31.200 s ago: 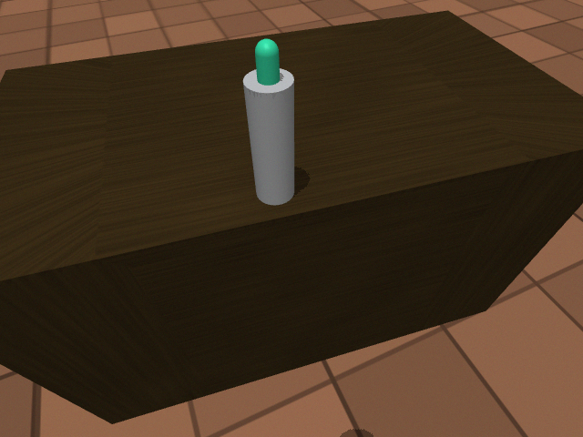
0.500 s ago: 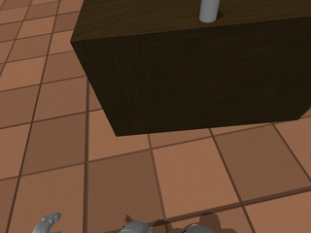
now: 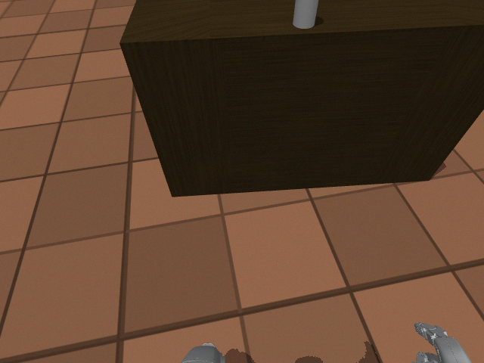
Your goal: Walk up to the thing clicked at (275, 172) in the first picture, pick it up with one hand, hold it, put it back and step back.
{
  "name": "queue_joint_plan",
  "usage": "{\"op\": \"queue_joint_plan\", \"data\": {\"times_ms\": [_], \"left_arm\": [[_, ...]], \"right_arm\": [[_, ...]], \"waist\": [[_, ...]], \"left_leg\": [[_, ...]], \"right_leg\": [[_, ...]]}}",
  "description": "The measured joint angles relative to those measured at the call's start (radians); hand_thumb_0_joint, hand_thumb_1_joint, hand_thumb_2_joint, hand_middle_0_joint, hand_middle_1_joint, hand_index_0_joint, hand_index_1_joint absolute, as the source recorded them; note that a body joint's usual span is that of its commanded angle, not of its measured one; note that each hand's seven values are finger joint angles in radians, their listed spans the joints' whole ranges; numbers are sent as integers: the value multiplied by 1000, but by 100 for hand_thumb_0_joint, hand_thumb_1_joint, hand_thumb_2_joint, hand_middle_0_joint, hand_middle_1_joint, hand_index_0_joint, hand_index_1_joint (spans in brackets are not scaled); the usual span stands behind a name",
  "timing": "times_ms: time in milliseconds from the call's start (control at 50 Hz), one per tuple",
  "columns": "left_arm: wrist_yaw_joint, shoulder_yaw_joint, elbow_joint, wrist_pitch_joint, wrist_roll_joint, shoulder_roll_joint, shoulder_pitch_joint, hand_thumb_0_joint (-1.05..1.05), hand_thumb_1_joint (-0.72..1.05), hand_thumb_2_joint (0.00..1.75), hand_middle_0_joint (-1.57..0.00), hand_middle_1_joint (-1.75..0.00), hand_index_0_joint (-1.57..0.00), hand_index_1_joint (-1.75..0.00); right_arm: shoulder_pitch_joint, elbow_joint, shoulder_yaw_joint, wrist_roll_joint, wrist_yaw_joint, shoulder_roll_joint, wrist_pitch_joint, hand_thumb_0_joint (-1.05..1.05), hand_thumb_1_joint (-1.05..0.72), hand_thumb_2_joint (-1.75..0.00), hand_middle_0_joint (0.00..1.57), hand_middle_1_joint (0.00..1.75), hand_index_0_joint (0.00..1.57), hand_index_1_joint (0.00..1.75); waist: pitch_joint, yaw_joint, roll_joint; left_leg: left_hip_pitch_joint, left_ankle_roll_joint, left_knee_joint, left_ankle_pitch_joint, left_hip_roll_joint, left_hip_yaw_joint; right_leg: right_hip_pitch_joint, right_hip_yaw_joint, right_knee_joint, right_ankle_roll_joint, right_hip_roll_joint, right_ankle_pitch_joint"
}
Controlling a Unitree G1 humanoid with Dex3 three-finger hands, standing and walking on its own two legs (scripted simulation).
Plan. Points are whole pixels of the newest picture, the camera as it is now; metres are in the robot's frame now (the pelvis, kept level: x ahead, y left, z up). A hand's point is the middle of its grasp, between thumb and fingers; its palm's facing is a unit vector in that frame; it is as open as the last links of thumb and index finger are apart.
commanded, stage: step back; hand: right
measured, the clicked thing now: out of the picture +1.07 -0.15 +0.18
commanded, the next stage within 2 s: stand in 1.18 s
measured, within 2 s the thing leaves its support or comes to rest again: neither
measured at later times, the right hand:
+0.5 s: hand out of the picture +0.05 -0.26 -0.14, palm faces -0.01 +0.93 -0.36, open 7.4 cm
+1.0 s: hand out of the picture +0.15 -0.23 -0.14, palm faces -0.06 +0.93 -0.37, open 7.4 cm
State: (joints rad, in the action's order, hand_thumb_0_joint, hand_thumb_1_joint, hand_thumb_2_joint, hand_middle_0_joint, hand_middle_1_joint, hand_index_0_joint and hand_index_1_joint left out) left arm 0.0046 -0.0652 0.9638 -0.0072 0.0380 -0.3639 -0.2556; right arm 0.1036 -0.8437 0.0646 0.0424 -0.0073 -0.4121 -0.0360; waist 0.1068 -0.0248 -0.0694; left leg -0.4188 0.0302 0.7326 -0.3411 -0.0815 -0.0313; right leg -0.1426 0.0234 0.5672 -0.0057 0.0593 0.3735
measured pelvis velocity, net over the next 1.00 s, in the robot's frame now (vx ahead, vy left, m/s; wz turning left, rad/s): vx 0.04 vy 0.02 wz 0.05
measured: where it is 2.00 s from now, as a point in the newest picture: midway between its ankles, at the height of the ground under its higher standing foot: outside the picture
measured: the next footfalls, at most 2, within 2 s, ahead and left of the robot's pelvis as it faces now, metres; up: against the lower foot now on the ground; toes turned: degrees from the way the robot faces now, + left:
left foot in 0.22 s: +0.07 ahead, +0.13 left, +0.00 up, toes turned +1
right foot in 0.50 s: +0.09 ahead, -0.12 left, +0.00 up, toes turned -1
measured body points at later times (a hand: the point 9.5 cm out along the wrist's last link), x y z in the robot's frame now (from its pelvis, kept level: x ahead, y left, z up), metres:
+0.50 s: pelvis +0.01 +0.01 +0.01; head +0.03 +0.01 +0.46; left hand +0.10 +0.34 -0.10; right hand +0.05 -0.30 -0.12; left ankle +0.02 +0.14 -0.72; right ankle +0.05 -0.11 -0.72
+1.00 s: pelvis +0.04 +0.02 +0.01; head +0.08 +0.03 +0.46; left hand +0.15 +0.34 -0.11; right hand +0.15 -0.27 -0.11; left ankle +0.03 +0.13 -0.72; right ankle +0.05 -0.11 -0.72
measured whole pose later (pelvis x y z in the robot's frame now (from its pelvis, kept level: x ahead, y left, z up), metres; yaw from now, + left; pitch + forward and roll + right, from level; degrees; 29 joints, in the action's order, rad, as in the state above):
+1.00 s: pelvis +0.04 +0.02 +0.01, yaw +3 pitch -1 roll +0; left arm 0.00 -0.03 1.04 0.00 0.00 -0.37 -0.03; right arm 0.09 -1.07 0.03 0.01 0.01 -0.34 0.02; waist 0.09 -0.01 0.02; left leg -0.21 0.01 0.53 -0.30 0.02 -0.02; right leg -0.22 -0.04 0.51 -0.03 -0.05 0.27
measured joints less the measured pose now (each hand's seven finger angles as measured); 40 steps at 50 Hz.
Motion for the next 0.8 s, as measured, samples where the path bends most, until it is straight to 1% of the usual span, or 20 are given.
{"op": "queue_joint_plan", "data": {"times_ms": [40,60,140,200,240,280,340,380,460,500,520,560,580,620,680,700,720,740,760,800], "left_arm": [[-2,3,11,7,12,0,-39,1,91,90,-21,-30,-20,-30],[-2,2,18,9,13,-1,-52,1,91,90,-21,-30,-20,-30],[-3,2,32,21,8,3,-56,1,90,90,-21,-30,-21,-30],[-10,2,18,26,8,-5,-36,1,90,90,-21,-30,-21,-30],[-11,1,10,20,3,-21,-12,1,90,90,-21,-30,-21,-30],[-7,4,4,15,-5,-36,-2,1,90,90,-21,-30,-20,-30],[-6,8,17,2,-12,-40,23,1,91,90,-21,-30,-20,-30],[-8,8,11,7,-14,-49,35,1,91,90,-21,-30,-20,-30],[-14,1,-3,24,-19,-53,67,1,91,90,-21,-30,-20,-30],[-11,-2,-7,35,-20,-50,83,1,91,90,-21,-30,-20,-30],[-6,-5,-5,40,-17,-42,93,1,91,90,-21,-30,-20,-30],[-1,0,0,42,-7,-19,106,1,91,90,-21,-30,-20,-30],[-2,6,3,38,-4,-11,110,1,91,90,-21,-30,-20,-30],[-7,14,10,28,-2,4,122,1,91,90,-21,-30,-20,-30],[-9,22,14,22,-4,22,144,1,91,90,-21,-30,-20,-30],[-11,24,14,22,-6,24,152,1,91,90,-21,-30,-20,-30],[-12,25,16,21,-10,23,161,1,90,90,-21,-30,-21,-30],[-12,24,20,17,-14,19,169,1,90,90,-21,-30,-21,-30],[-11,23,24,12,-21,15,173,1,90,90,-21,-30,-21,-30],[-10,24,35,5,-33,11,183,1,91,90,-21,-30,-20,-30]], "right_arm": [[29,-27,0,-1,-2,11,-10,1,-90,-90,21,30,20,30],[39,-41,-2,-5,-8,13,-10,1,-90,-90,21,30,20,30],[85,-83,3,-14,-21,0,2,1,-90,-90,21,30,20,30],[116,-116,7,-13,-27,-2,7,1,-91,-90,21,30,20,30],[119,-139,10,-12,-27,16,17,1,-91,-90,21,30,20,30],[113,-146,8,-10,-26,41,32,1,-91,-90,21,30,20,30],[128,-133,6,-9,-30,59,55,1,-91,-90,21,30,20,30],[138,-130,1,-7,-28,68,59,1,-90,-90,21,30,20,30],[146,-133,-2,-8,-21,60,60,1,-90,-90,21,30,21,30],[143,-138,-6,-17,-15,49,47,1,-90,-90,21,30,20,30],[138,-142,-8,-23,-10,42,39,1,-90,-90,21,30,20,30],[129,-153,-12,-32,3,33,24,1,-90,-90,21,30,20,30],[126,-157,-13,-32,7,33,20,1,-90,-90,21,30,20,30],[123,-166,-15,-33,6,31,22,1,-91,-90,21,30,20,30],[126,-180,-18,-34,4,24,34,1,-91,-90,21,30,20,30],[126,-187,-19,-32,5,23,38,1,-91,-90,21,30,20,30],[122,-195,-20,-30,7,27,44,1,-91,-90,21,30,20,30],[115,-205,-21,-26,10,37,48,1,-91,-90,21,30,20,30],[111,-211,-23,-22,12,47,53,1,-91,-90,21,30,20,30],[103,-217,-31,-21,10,58,59,1,-91,-90,21,30,20,30]], "waist": [[-40,-31,17],[-49,-42,26],[-56,-25,11],[-54,-16,8],[-32,-15,42],[-13,-20,86],[-21,8,78],[-25,16,81],[-25,35,79],[-25,36,76],[-21,35,63],[-28,35,35],[-37,29,34],[-48,22,40],[-58,21,38],[-57,21,38],[-52,21,48],[-44,17,69],[-42,13,87],[-44,13,93]], "left_leg": [[-15,-15,61,-91,49,-28],[-13,-21,85,-92,66,-34],[19,-35,67,-65,74,-48],[79,-41,-38,-82,68,-23],[114,-39,-112,41,96,-2],[138,-29,-143,81,120,33],[141,-7,-147,67,102,24],[159,-7,-173,74,89,24],[174,-29,-178,70,72,17],[162,-43,-134,42,65,14],[153,-49,-98,21,55,6],[125,-39,-26,-53,62,-44],[110,-37,11,-104,75,-48],[102,-35,46,-149,88,-29],[118,-29,-5,-117,86,-12],[136,-28,-55,-85,82,-4],[152,-28,-99,1,87,2],[169,-25,-120,27,100,13],[182,-21,-137,29,110,23],[187,-16,-150,21,107,23]], "right_leg": [[-25,26,19,17,-17,8],[-30,39,21,21,-28,9],[-32,18,6,1,-55,-11],[-48,-6,32,-12,-76,8],[-55,-1,65,-23,-112,27],[-82,29,130,-5,-137,37],[-155,17,291,25,-94,144],[-190,-2,321,35,-84,156],[-191,-38,182,32,-88,67],[-149,-45,35,27,-81,-51],[-138,-52,15,21,-70,-122],[-137,-70,30,15,-56,-113],[-139,-70,37,18,-58,-100],[-138,-65,42,21,-71,-84],[-134,-78,42,9,-87,-72],[-135,-82,49,3,-91,-64],[-135,-81,61,-3,-101,-55],[-132,-71,70,-9,-115,-48],[-131,-60,71,-11,-125,-47],[-117,-55,39,-10,-118,-54]]}}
